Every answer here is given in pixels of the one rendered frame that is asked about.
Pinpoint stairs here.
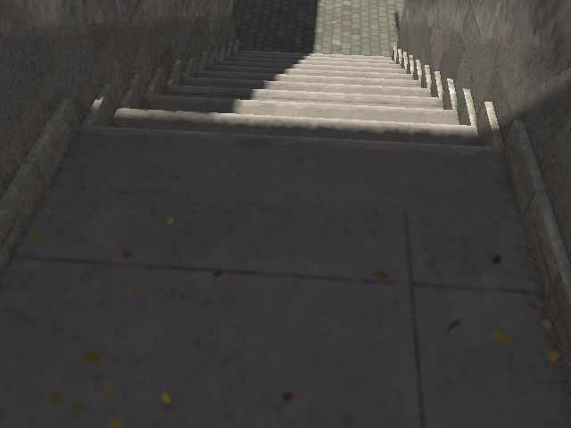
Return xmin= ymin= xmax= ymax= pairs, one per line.
xmin=109 ymin=51 xmax=481 ymax=146

